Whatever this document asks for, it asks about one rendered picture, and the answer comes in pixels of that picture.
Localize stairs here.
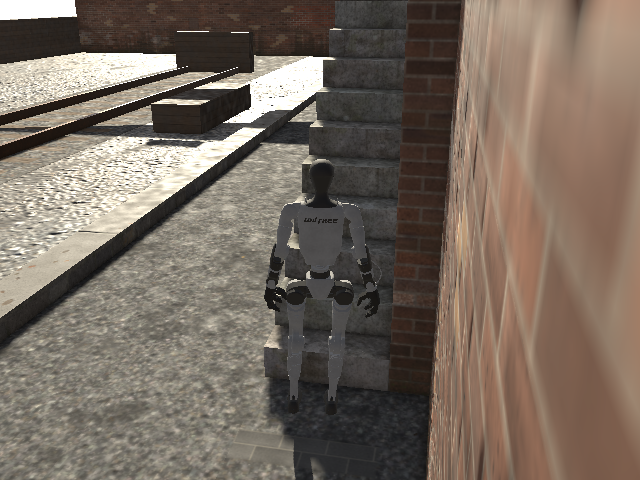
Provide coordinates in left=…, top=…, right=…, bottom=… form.
left=264, top=0, right=408, bottom=391

